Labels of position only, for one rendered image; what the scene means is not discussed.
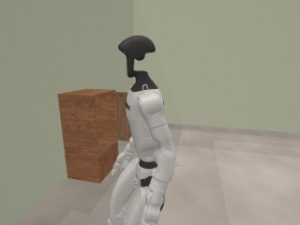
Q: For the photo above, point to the right robot forearm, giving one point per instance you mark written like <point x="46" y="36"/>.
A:
<point x="130" y="148"/>

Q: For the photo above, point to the humanoid robot torso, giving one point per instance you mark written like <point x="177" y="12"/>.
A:
<point x="145" y="145"/>

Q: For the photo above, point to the left robot upper arm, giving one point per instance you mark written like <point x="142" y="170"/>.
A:
<point x="152" y="110"/>

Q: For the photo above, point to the cupboard door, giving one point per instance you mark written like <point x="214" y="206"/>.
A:
<point x="123" y="128"/>

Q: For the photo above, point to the left robot forearm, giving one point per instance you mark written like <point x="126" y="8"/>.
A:
<point x="154" y="196"/>

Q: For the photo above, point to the robot right hand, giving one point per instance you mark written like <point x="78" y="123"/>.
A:
<point x="122" y="158"/>

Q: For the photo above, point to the robot head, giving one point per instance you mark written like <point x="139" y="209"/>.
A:
<point x="136" y="47"/>

